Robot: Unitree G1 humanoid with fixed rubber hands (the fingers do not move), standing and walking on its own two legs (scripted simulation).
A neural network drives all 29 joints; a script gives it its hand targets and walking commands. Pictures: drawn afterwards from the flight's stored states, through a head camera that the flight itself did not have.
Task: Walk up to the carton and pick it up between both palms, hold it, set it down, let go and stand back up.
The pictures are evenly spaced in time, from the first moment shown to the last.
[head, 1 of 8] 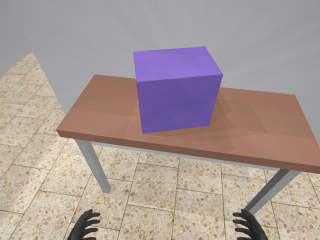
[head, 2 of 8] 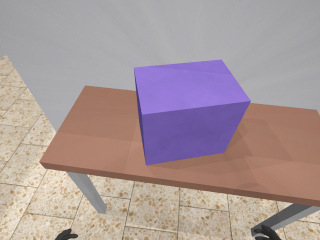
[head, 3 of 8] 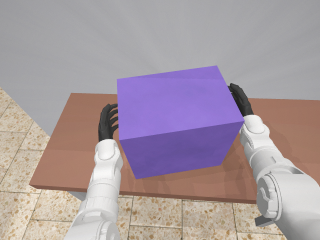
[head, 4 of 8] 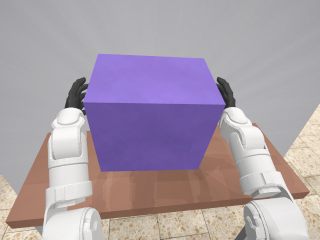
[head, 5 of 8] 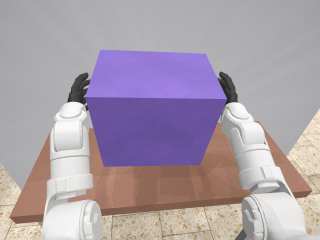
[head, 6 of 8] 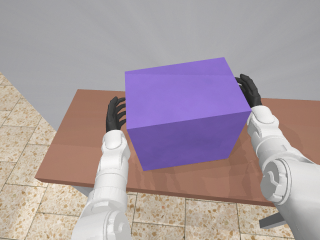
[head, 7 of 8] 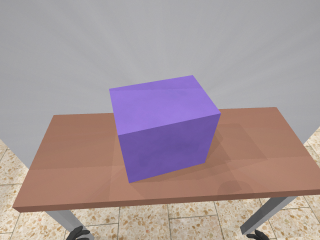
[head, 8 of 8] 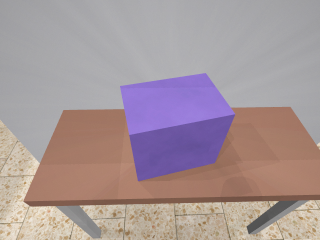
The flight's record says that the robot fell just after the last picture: no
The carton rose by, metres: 0.18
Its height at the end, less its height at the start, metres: +0.00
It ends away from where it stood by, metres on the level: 0.01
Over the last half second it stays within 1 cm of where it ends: yes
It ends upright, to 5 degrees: yes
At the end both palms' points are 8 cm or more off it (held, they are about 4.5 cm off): yes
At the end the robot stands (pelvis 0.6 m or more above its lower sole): yes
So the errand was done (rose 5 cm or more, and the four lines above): yes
